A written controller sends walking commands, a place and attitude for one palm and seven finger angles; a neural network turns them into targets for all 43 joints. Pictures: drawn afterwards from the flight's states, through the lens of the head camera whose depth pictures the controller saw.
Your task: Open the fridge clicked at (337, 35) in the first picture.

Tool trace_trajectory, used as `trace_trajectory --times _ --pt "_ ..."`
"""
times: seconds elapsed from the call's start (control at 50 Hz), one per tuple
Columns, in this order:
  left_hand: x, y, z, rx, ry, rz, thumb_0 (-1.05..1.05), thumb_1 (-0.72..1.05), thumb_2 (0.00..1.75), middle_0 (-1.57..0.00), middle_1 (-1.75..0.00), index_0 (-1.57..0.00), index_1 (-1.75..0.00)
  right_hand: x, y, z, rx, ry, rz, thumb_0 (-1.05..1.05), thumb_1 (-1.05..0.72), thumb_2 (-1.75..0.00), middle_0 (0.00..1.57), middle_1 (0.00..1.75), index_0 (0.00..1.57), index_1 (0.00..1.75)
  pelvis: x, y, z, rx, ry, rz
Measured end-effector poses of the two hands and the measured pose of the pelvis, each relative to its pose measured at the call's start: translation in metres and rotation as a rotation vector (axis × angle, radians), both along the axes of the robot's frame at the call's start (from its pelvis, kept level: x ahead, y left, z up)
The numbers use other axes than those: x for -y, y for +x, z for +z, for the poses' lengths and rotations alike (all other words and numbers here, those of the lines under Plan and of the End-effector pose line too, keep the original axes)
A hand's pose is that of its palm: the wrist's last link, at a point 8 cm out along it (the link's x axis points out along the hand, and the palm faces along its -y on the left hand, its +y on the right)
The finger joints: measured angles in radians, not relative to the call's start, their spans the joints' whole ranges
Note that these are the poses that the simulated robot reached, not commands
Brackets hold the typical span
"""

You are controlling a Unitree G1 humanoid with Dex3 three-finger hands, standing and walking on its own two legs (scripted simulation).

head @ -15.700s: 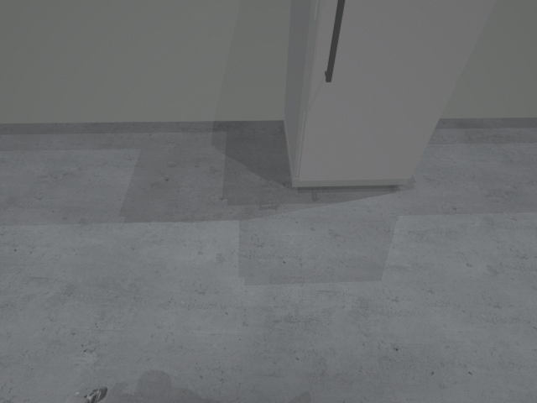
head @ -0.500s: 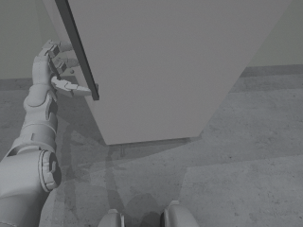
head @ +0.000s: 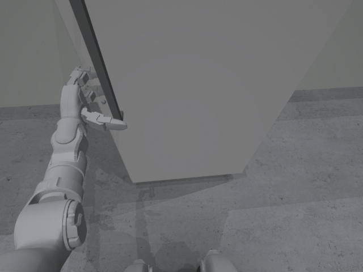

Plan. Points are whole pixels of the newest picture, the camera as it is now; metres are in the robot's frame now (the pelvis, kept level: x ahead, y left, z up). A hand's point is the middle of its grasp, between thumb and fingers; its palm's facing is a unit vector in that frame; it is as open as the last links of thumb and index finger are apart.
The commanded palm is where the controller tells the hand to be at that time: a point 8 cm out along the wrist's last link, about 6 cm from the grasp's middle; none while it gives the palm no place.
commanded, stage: slide the fingers in behind the handle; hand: left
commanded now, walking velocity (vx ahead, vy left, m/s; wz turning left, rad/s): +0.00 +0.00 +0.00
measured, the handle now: (103, 67) +0.53 +0.15 +0.13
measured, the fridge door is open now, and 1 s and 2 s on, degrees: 0 0 0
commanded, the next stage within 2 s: grip the handle and tug to test in 1.30 s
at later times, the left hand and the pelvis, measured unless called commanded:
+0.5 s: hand (112, 101) +0.47 +0.14 +0.09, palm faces +0.03 -1.00 -0.01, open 13.9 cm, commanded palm +0.45 +0.19 +0.09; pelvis -0.01 -0.01 +0.00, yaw +1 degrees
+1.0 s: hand (115, 99) +0.48 +0.13 +0.09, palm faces +0.03 -1.00 -0.01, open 13.9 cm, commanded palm +0.44 +0.18 +0.09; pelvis +0.00 +0.00 +0.00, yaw +0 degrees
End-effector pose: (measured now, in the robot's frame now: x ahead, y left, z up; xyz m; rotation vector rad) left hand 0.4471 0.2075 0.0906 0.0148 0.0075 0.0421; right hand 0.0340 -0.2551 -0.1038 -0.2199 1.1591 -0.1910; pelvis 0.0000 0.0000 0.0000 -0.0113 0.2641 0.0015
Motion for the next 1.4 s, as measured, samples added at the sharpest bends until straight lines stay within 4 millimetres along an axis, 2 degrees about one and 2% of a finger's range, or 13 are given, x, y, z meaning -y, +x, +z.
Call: trace_trajectory --times 0.16,0.3,0.58,0.8,1.22,1.4 --pt "0.002 -0.005 0.003 0.013 0.005 0.006 -0.01 -0.50 0.30 -0.30 -1.20 -0.31 -1.20 0.005 0.015 0.001 0.039 -0.008 0.020 0.01 -0.91 -0.90 0.20 0.30 0.20 0.30 0.004 -0.001 0.001 0.011 0.003 0.007" --pt "0.005 -0.006 0.003 0.005 0.000 -0.002 -0.01 -0.50 0.30 -0.30 -1.20 -0.30 -1.20 0.008 0.017 0.001 0.045 -0.013 0.030 0.01 -0.91 -0.90 0.20 0.30 0.20 0.30 0.006 -0.003 0.000 0.011 0.005 0.011" --pt "0.023 0.006 -0.001 0.002 0.002 -0.009 -0.01 -0.50 0.30 -0.30 -1.20 -0.30 -1.20 0.009 -0.004 -0.005 0.001 -0.012 0.012 0.01 -0.91 -0.90 0.20 0.30 0.20 0.30 0.006 -0.008 -0.004 -0.012 0.007 0.008" --pt "0.024 0.005 -0.001 -0.003 -0.007 0.002 -0.01 -0.49 0.30 -0.30 -1.20 -0.30 -1.20 0.005 -0.016 -0.005 -0.029 0.002 -0.004 0.01 -0.91 -0.90 0.20 0.30 0.20 0.30 0.005 -0.005 -0.002 -0.008 0.008 -0.001" --pt "0.030 0.000 0.002 0.019 -0.002 -0.003 -0.01 -0.50 0.30 -0.30 -1.20 -0.30 -1.20 0.000 0.007 -0.003 0.024 0.006 0.020 0.01 -0.91 -0.90 0.20 0.30 0.20 0.30 0.001 -0.002 -0.001 0.001 0.006 0.002" --pt "0.030 -0.004 0.004 0.017 0.001 0.000 -0.01 -0.50 0.30 -0.30 -1.20 -0.29 -1.19 0.000 0.010 -0.002 0.035 0.011 0.024 0.01 -0.91 -0.90 0.20 0.30 0.20 0.30 0.003 -0.003 0.001 0.011 0.007 0.004"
